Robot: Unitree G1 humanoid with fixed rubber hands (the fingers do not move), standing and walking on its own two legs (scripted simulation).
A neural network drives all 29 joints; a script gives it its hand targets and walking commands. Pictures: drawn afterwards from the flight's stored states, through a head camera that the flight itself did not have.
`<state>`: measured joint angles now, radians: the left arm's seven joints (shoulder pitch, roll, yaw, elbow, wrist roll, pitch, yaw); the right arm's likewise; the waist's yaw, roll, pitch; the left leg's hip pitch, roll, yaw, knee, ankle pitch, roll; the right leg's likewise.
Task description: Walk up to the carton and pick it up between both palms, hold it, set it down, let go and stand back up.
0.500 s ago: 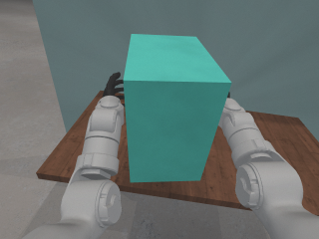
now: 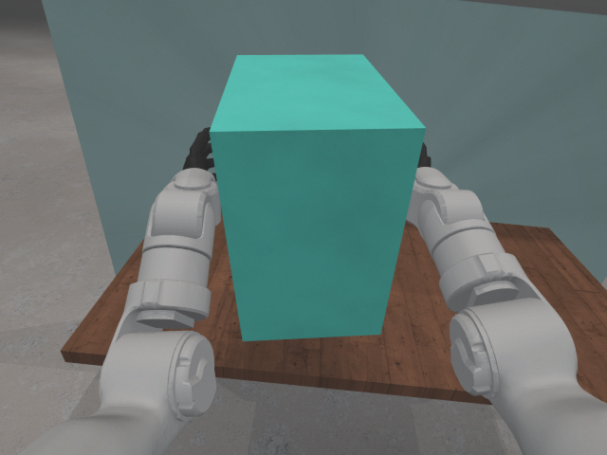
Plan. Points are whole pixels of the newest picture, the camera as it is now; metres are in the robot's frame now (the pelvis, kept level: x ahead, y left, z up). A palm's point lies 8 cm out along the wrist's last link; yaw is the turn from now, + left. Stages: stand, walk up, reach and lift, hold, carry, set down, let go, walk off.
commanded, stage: reach and lift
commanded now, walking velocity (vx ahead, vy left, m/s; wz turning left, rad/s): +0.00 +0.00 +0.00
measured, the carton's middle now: (306, 189) +0.42 +0.01 +0.24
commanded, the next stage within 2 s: hold in 1.22 s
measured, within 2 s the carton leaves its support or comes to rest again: neither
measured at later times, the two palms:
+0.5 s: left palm (196, 164) +0.37 +0.15 +0.29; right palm (424, 167) +0.37 -0.13 +0.30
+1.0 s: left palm (193, 152) +0.38 +0.15 +0.30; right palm (424, 158) +0.37 -0.13 +0.32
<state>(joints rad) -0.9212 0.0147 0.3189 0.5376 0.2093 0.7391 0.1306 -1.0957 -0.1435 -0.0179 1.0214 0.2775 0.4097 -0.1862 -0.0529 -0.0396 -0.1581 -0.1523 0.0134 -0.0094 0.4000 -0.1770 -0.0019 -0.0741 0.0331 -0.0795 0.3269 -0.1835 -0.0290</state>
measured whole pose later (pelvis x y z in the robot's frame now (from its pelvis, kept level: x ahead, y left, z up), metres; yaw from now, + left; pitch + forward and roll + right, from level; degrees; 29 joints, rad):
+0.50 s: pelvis -0.01 +0.01 +0.00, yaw -1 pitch -4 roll -1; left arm -1.01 0.04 0.34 0.63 0.19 0.77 0.11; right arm -1.16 -0.17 0.00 1.02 0.33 0.51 -0.23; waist -0.06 -0.02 -0.19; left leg -0.16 0.01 0.01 0.41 -0.17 0.02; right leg -0.08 0.03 -0.06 0.31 -0.16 -0.01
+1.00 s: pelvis +0.00 +0.02 +0.00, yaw -1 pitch -3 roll -2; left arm -1.03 0.06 0.32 0.59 0.17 0.84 0.10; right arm -1.18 -0.20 0.06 0.98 0.41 0.59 -0.26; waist -0.08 0.00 -0.20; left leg -0.18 0.01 0.01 0.43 -0.20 0.02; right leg -0.08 0.03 -0.06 0.30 -0.16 -0.01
